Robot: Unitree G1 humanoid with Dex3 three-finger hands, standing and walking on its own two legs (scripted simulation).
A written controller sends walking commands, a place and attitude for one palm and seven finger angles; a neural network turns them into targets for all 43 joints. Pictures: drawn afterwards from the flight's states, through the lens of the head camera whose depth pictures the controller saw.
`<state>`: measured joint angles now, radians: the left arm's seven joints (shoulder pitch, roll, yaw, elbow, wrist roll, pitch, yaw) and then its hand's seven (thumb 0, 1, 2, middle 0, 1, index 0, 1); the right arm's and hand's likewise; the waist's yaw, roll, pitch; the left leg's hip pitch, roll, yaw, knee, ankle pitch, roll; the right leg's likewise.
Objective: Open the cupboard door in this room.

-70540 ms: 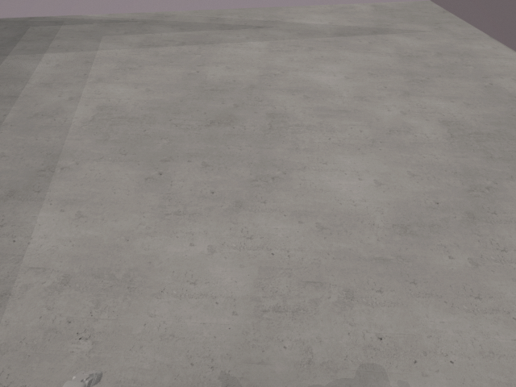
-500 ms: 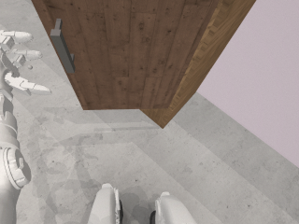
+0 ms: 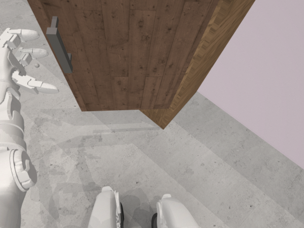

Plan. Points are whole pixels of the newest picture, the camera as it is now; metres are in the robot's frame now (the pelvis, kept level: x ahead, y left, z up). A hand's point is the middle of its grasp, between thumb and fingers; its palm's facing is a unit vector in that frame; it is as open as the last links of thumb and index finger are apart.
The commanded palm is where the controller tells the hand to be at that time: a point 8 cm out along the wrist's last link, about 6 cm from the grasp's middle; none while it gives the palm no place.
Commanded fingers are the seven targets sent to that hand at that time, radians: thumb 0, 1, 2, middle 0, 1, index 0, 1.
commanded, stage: slide the fingers in behind the handle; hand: left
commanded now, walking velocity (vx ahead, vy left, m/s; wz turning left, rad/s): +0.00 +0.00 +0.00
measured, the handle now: (62, 47) +0.56 +0.21 +0.07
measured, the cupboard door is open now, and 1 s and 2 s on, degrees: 45 45 46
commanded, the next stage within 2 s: close the thumb around the handle in 1.20 s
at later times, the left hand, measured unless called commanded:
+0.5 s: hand (59, 64) +0.50 +0.21 +0.07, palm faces +0.07 -1.00 -0.02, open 14.0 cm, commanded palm +0.47 +0.24 +0.07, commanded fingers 0.00 -0.50 0.30 -0.30 -1.20 -0.30 -1.20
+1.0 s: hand (66, 65) +0.49 +0.19 +0.07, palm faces +0.08 -1.00 -0.02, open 14.0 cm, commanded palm +0.47 +0.23 +0.07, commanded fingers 0.00 -0.50 0.30 -0.30 -1.20 -0.30 -1.20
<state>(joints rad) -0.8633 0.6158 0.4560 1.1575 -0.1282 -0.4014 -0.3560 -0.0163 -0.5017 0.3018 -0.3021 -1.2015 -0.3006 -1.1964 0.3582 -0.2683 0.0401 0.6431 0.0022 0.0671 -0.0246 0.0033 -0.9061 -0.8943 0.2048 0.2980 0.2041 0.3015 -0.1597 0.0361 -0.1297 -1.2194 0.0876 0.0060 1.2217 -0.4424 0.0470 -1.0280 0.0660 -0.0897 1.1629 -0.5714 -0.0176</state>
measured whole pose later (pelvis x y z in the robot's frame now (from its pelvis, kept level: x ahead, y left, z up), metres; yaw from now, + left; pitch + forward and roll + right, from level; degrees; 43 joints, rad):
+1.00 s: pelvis +0.00 -0.02 +0.00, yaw +1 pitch +23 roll -4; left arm -0.82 0.47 0.39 1.13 -0.11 -0.46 -0.21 -0.02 -0.50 0.30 -0.30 -1.20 -0.30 -1.20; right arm 0.35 -0.26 0.02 0.65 -0.01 0.08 0.00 0.00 -0.91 -0.89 0.20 0.30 0.20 0.30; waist -0.15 0.04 -0.14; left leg -1.17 0.09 0.01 1.20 -0.44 0.02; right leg -0.99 0.07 -0.08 1.17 -0.59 -0.04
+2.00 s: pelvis +0.01 -0.01 +0.00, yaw +0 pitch +24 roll -4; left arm -0.84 0.44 0.38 1.14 -0.09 -0.47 -0.19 0.01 0.73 0.83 -0.39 -1.34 -0.38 -1.34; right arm 0.36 -0.26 0.02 0.65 -0.01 0.09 0.01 0.00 -0.91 -0.89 0.20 0.30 0.20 0.30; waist -0.16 0.05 -0.15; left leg -1.17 0.08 0.02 1.19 -0.44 0.04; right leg -1.00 0.06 -0.07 1.16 -0.58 -0.02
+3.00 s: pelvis +0.02 -0.04 +0.03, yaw +4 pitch +15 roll +0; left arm 0.09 -0.06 -0.13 0.25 0.02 -0.41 0.43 0.00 0.69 0.76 -0.36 -1.33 -0.37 -1.33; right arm 0.19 -0.18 0.01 0.53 -0.06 0.08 0.05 0.01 -0.91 -0.89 0.20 0.30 0.20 0.30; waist 0.00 0.03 -0.17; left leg -0.90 0.04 0.02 1.07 -0.43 -0.01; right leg -0.75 0.03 -0.08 1.10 -0.61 -0.06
